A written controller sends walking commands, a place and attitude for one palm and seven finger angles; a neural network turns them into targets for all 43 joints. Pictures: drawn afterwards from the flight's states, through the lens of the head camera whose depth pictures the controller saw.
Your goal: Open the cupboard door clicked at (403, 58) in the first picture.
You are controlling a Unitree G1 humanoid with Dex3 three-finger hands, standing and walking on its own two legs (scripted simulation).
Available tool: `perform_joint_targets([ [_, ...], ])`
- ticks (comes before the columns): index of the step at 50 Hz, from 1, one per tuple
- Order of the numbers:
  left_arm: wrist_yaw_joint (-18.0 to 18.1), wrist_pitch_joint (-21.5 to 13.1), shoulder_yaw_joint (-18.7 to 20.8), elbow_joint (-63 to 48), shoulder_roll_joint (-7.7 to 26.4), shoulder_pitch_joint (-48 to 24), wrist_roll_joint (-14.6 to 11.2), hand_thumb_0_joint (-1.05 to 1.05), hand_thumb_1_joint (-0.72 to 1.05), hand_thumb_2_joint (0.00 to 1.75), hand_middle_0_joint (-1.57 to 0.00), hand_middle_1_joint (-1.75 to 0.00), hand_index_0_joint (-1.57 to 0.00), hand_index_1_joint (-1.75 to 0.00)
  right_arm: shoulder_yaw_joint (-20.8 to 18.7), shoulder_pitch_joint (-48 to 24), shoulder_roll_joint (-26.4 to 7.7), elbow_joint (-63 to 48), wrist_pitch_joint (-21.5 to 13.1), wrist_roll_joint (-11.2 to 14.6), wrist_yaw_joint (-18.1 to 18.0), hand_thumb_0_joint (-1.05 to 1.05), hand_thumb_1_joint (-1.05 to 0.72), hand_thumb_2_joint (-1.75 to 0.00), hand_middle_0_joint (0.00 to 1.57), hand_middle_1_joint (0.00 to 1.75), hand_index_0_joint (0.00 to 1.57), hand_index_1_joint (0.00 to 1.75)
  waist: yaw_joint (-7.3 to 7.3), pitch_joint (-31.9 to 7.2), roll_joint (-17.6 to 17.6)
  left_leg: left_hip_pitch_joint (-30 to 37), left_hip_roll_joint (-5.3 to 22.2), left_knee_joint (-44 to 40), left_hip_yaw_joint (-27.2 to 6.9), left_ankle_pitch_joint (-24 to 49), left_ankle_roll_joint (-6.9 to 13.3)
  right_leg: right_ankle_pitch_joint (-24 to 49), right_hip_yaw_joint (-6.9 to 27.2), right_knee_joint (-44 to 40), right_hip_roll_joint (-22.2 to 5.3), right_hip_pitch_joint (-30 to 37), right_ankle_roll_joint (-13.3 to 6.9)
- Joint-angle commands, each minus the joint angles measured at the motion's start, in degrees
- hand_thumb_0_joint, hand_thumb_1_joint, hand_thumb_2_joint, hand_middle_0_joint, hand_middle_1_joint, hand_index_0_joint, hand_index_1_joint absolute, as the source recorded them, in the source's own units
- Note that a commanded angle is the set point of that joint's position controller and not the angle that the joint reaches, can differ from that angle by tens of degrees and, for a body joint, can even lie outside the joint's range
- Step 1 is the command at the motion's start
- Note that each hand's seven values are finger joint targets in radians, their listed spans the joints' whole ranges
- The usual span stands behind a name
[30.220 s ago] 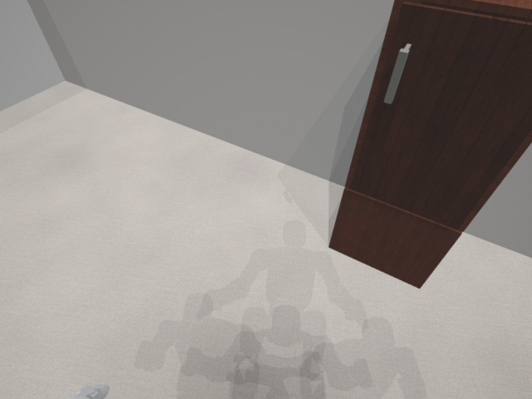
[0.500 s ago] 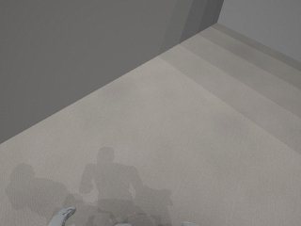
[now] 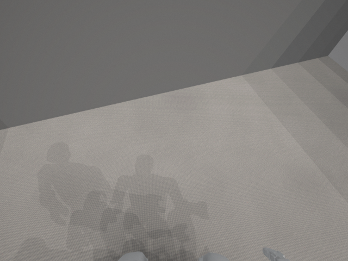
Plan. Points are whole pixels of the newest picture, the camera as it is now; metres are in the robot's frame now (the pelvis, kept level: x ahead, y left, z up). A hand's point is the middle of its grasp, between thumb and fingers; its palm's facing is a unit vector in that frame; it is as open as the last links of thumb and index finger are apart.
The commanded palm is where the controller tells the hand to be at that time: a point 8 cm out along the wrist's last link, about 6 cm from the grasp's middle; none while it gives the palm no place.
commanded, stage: turn to face it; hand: left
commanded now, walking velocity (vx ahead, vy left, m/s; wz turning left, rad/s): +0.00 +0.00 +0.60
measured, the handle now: out of the picture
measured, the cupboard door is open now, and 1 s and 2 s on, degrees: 42 42 42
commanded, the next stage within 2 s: take the last steps up to it in 1.82 s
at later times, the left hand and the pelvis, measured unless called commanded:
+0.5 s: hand out of the picture +0.04 +0.16 -0.14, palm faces +0.29 -0.92 -0.26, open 7.4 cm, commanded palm none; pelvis +0.02 -0.05 +0.02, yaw +18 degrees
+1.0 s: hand out of the picture +0.02 +0.21 -0.14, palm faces +0.57 -0.77 -0.28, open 7.4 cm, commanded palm none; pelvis +0.05 -0.04 +0.01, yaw +36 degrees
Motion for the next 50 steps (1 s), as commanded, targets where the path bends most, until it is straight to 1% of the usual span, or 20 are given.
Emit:
perform_joint_targets([
  [1,-0.24,-1.98,1.22,-5.69,4.23,-2.58,0.14,0.0,0.9,0.9,-0.2,-0.3,-0.2,-0.3,-2.83,3.16,-11.39,-2.64,-0.96,0.02,-1.82,0.0,-0.9,-0.9,0.2,0.3,0.2,0.3,-1.59,-7.42,11.52,8.0,14.25,-17.99,-18.44,15.1,5.63,7.62,5.37,4.58,0.41,-8.31,0.42],
  [7,-0.21,-1.88,1.03,-6.16,3.81,-3.2,0.01,0.0,0.9,0.9,-0.2,-0.3,-0.2,-0.3,-3.29,3.29,-12.22,-2.61,-0.56,-0.24,-1.37,0.0,-0.9,-0.9,0.2,0.3,0.2,0.3,-1.52,-7.01,10.62,5.62,13.0,-19.53,-21.77,4.74,6.43,7.13,4.51,-9.18,2.85,-3.66,0.34],
  [11,0.02,-2.6,0.76,-6.65,3.33,-1.94,-0.25,0.0,0.9,0.9,-0.2,-0.3,-0.2,-0.3,-3.99,2.79,-12.29,-2.88,-0.06,-0.34,-1.17,0.0,-0.9,-0.9,0.2,0.3,0.2,0.3,-1.27,-8.66,12.46,4.35,11.33,-16.35,-24.2,9.98,5.84,7.49,3.1,-20.96,6.1,3.88,-0.56],
  [13,0.3,-3.23,1.15,-5.84,3.94,1.74,-0.47,0.0,0.9,0.9,-0.2,-0.3,-0.2,-0.3,-4.05,1.15,-11.47,-3.43,0.08,0.14,-1.12,0.0,-0.9,-0.9,0.2,0.3,0.2,0.3,0.72,-10.04,11.58,0.55,9.14,-12.52,-23.61,12.09,3.97,13.87,2.68,-31.64,6.63,12.56,-1.04],
  [14,0.58,-3.79,1.63,-5.55,5.96,4.0,-0.28,0.0,0.9,0.9,-0.2,-0.3,-0.2,-0.3,-3.94,0.34,-10.22,-3.93,0.09,0.6,-0.95,0.0,-0.9,-0.9,0.2,0.3,0.2,0.3,2.09,-10.45,7.86,-4.03,6.34,-8.73,-21.68,8.18,1.56,16.94,4.99,-39.49,4.04,18.99,-1.62],
  [15,1.15,-4.39,2.67,-5.53,10.43,5.46,0.55,0.0,0.9,0.9,-0.2,-0.3,-0.2,-0.3,-3.48,1.1,-6.29,-4.63,0.11,1.09,-0.67,0.0,-0.9,-0.9,0.2,0.3,0.2,0.3,2.82,-10.89,-5.91,-14.22,-0.51,3.12,-14.27,-4.19,-2.54,12.92,18.8,-47.78,-9.19,25.83,-5.67],
  [16,1.33,-4.33,2.7,-6.2,13.16,4.24,0.78,0.0,0.9,0.9,-0.2,-0.3,-0.2,-0.3,-3.3,-0.09,-5.81,-5.71,0.04,0.85,-0.49,0.0,-0.9,-0.9,0.2,0.3,0.2,0.3,3.12,-8.64,-13.96,-16.64,-4.5,18.9,-6.72,-17.69,-5.04,17.53,28.66,-50.1,-21.46,19.76,-11.93],
  [17,1.5,-4.31,1.92,-6.75,11.34,1.76,0.31,0.0,0.9,0.9,-0.2,-0.3,-0.2,-0.3,-3.44,0.52,-7.38,-4.96,0.36,0.32,-0.14,0.0,-0.9,-0.9,0.2,0.3,0.2,0.3,1.3,-7.21,-8.44,-15.12,-1.1,28.15,-9.05,-15.99,-4.46,19.44,23.89,-48.52,-20.56,14.36,-13.78],
  [18,1.62,-4.63,1.34,-7.35,7.73,-2.17,0.23,0.0,0.9,0.9,-0.2,-0.3,-0.2,-0.3,-3.47,1.96,-6.84,-3.78,0.78,0.19,0.11,0.0,-0.9,-0.9,0.2,0.3,0.2,0.3,-1.1,-6.18,-8.01,-15.59,0.51,31.73,-8.88,-11.76,-4.97,24.2,17.84,-46.93,-15.93,14.07,-12.85],
  [21,1.39,-4.8,0.56,-7.2,5.84,-2.34,-0.09,0.0,0.9,0.9,-0.2,-0.3,-0.2,-0.3,-2.6,1.73,-5.18,-2.57,1.27,0.56,0.59,0.0,-0.9,-0.9,0.2,0.3,0.2,0.3,-1.38,-6.9,-10.16,-14.88,1.72,29.43,-4.45,-8.49,-6.9,45.94,5.49,-41.32,-10.71,18.98,-10.74],
  [25,1.35,-4.81,1.53,-5.15,8.15,2.8,0.36,0.0,0.9,0.9,-0.2,-0.3,-0.2,-0.3,-1.54,-3.13,-3.09,-3.44,0.93,0.9,0.95,0.0,-0.9,-0.9,0.2,0.3,0.2,0.3,1.5,-7.1,-6.85,-10.19,1.53,13.64,0.21,-8.82,-6.94,53.49,1.97,-37.72,-12.22,22.93,-10.2],
  [27,1.18,-4.65,1.91,-4.5,9.64,4.12,0.54,0.0,0.9,0.9,-0.2,-0.3,-0.2,-0.3,-1.23,-3.66,-2.82,-3.81,0.58,1.0,1.05,0.0,-0.9,-0.9,0.2,0.3,0.2,0.3,2.32,-7.75,-8.75,-7.02,0.56,7.57,2.03,-8.62,-6.27,54.85,1.17,-35.66,-12.91,23.2,-9.99],
  [30,0.67,-4.56,2.24,-4.23,10.29,3.4,0.05,0.0,0.9,0.9,-0.2,-0.3,-0.2,-0.3,-1.51,0.46,-4.36,-3.08,0.05,0.79,0.78,0.0,-0.9,-0.9,0.2,0.3,0.2,0.3,-0.15,-9.87,-8.1,2.64,-1.3,-4.3,3.67,-0.42,-5.02,53.97,-2.1,-28.79,-11.8,20.21,-7.0],
  [31,0.5,-4.45,2.22,-4.66,9.83,2.36,-0.39,0.0,0.9,0.9,-0.2,-0.3,-0.2,-0.3,-2.11,4.38,-6.23,-2.05,-0.32,0.53,0.68,0.0,-0.9,-0.9,0.2,0.3,0.2,0.3,-2.63,-12.05,-4.51,10.78,-0.21,-10.4,2.21,7.95,-3.98,49.99,-4.01,-21.98,-11.28,15.48,-4.83],
  [32,0.14,-4.14,1.78,-6.33,6.71,1.79,-0.76,0.0,0.9,0.9,-0.2,-0.3,-0.2,-0.3,-3.59,8.81,-12.17,-1.22,-0.86,0.08,0.24,0.0,-0.9,-0.9,0.2,0.3,0.2,0.3,-5.07,-15.72,9.67,22.04,11.54,-11.61,-12.85,23.55,1.15,26.93,-6.39,-10.19,-5.67,2.17,-1.17],
  [33,0.07,-3.74,0.39,-8.81,2.94,-1.73,-0.97,0.0,0.9,0.9,-0.2,-0.3,-0.2,-0.3,-4.97,13.17,-17.32,-0.55,-0.71,0.2,-0.47,0.0,-0.9,-0.9,0.2,0.3,0.2,0.3,-7.31,-16.61,22.11,25.24,23.96,-13.18,-30.13,47.61,10.28,-8.63,-3.13,2.12,0.79,-9.76,1.36],
  [34,0.54,-2.82,0.44,-9.58,4.58,-4.13,-0.36,0.0,0.9,0.9,-0.2,-0.3,-0.2,-0.3,-4.68,14.45,-16.61,0.38,-0.29,0.42,-0.78,0.0,-0.9,-0.9,0.2,0.3,0.2,0.3,-7.0,-16.12,14.34,23.89,24.88,-11.82,-26.06,44.76,11.76,-7.43,3.61,5.96,-0.67,-10.51,0.14],
  [38,0.01,-1.93,1.15,-6.29,4.13,-3.48,-0.05,0.0,0.9,0.9,-0.2,-0.3,-0.2,-0.3,-3.16,2.8,-12.04,-2.61,-0.75,-0.1,-1.82,0.0,-0.9,-0.9,0.2,0.3,0.2,0.3,-1.94,-7.25,13.6,7.85,15.05,-17.4,-19.72,16.19,6.65,5.3,5.63,4.27,-0.11,-7.91,0.28],
  [46,-0.14,-2.29,0.85,-6.84,3.23,-3.47,-0.2,0.0,0.9,0.9,-0.2,-0.3,-0.2,-0.3,-3.74,2.51,-12.32,-2.55,-0.23,-0.4,-1.34,0.0,-0.9,-0.9,0.2,0.3,0.2,0.3,-1.58,-7.87,12.66,5.19,11.81,-16.82,-22.72,11.04,6.01,6.27,3.2,-15.8,4.79,1.19,-0.18],
  [50,0.34,-3.63,1.43,-5.74,4.95,3.12,-0.46,0.0,0.9,0.9,-0.2,-0.3,-0.2,-0.3,-3.91,-0.32,-11.2,-3.68,0.08,0.34,-1.11,0.0,-0.9,-0.9,0.2,0.3,0.2,0.3,1.93,-10.36,10.23,-1.78,7.47,-9.12,-22.3,12.43,2.38,16.59,3.03,-37.01,5.32,17.21,-0.94],
])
